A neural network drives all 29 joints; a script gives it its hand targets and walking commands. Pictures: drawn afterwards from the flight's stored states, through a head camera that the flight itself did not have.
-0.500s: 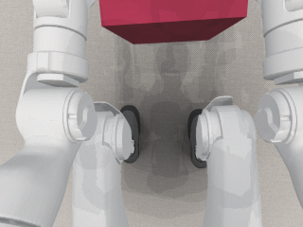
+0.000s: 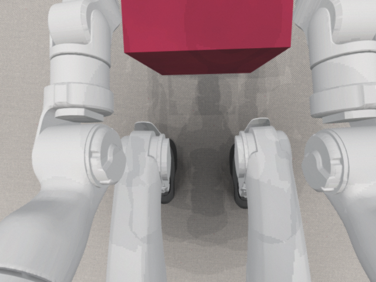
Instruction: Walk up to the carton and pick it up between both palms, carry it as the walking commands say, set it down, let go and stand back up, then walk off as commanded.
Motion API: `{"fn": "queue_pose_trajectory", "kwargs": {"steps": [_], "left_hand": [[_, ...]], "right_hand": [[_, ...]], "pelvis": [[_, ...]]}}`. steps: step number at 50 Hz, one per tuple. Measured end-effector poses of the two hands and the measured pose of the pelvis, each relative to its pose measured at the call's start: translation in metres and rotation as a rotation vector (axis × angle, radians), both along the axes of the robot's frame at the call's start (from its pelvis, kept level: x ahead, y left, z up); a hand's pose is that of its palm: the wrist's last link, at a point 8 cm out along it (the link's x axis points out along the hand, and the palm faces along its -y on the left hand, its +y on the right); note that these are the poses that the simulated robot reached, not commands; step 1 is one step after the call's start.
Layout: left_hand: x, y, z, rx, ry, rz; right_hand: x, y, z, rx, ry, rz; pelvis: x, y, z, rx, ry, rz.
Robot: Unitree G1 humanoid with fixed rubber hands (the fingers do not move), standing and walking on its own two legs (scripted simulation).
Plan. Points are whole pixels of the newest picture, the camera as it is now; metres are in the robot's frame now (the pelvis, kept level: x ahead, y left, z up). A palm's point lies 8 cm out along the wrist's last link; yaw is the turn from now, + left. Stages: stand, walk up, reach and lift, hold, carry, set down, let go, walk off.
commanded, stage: reach and lift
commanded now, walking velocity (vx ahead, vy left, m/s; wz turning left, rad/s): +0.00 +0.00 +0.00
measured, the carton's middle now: out of the picture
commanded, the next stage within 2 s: none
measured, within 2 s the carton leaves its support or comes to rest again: neither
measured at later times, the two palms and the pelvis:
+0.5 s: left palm out of the picture +0.54 +0.14 +0.01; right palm out of the picture +0.53 -0.15 +0.01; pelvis +0.00 +0.01 +0.05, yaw +0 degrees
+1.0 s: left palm out of the picture +0.52 +0.15 +0.09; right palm out of the picture +0.50 -0.14 +0.08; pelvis -0.01 +0.01 +0.11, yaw +0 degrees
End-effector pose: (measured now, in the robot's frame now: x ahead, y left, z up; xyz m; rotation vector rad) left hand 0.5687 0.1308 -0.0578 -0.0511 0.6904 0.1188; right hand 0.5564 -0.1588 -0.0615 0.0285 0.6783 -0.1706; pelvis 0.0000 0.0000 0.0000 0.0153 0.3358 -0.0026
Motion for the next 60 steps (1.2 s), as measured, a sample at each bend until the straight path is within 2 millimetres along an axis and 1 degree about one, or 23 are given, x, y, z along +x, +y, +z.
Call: {"fn": "queue_pose_trajectory", "kwargs": {"steps": [29, 48, 60], "left_hand": [[-0.030, 0.012, 0.083, 0.016, -0.006, -0.016], [-0.049, 0.015, 0.137, 0.025, -0.002, -0.019], [-0.057, 0.015, 0.171, 0.039, -0.005, -0.028]], "right_hand": [[-0.031, 0.012, 0.083, -0.009, -0.004, 0.004], [-0.051, 0.015, 0.134, -0.003, 0.000, 0.004], [-0.058, 0.015, 0.168, -0.002, -0.002, 0.005]], "pelvis": [[-0.005, 0.008, 0.063, -0.018, -0.101, 0.001], [-0.009, 0.007, 0.106, -0.018, -0.160, 0.003], [-0.009, 0.006, 0.133, -0.017, -0.193, 0.004]]}}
